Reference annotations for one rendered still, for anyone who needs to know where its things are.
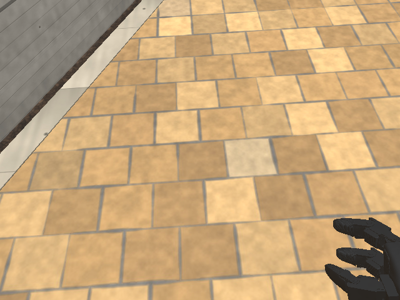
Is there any robot right hand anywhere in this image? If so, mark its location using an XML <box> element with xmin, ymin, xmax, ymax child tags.
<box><xmin>325</xmin><ymin>217</ymin><xmax>400</xmax><ymax>300</ymax></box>

